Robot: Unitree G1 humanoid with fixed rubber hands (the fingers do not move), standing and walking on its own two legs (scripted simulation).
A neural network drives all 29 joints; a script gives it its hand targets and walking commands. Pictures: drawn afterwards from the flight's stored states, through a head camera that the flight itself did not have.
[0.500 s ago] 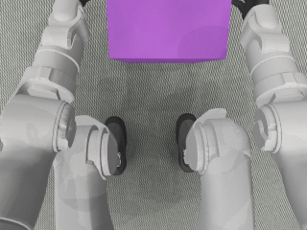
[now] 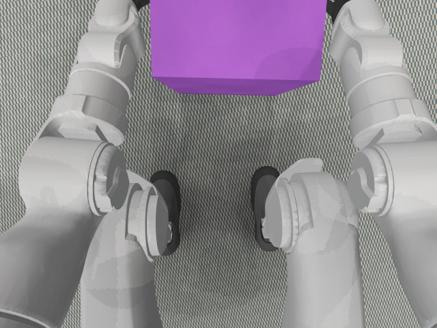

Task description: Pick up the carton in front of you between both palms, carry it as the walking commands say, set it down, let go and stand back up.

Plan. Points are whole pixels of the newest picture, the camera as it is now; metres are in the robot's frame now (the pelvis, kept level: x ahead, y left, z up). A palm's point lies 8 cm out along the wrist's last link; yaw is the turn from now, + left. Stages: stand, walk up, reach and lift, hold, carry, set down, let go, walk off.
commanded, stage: reach and lift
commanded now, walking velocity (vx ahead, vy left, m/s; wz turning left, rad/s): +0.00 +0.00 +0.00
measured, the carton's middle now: (232, 25) +0.53 -0.05 -0.23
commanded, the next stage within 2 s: none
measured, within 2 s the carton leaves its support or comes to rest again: neither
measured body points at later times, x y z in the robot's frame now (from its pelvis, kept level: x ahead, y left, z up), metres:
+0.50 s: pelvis +0.00 +0.02 +0.11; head +0.25 -0.01 +0.48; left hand +0.52 +0.10 +0.05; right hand +0.49 -0.21 +0.05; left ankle +0.13 +0.13 -0.32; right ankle +0.12 -0.12 -0.32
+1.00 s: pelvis +0.04 +0.01 +0.24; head +0.21 -0.02 +0.65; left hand +0.48 +0.11 +0.19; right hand +0.45 -0.19 +0.19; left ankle +0.13 +0.13 -0.32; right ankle +0.12 -0.12 -0.32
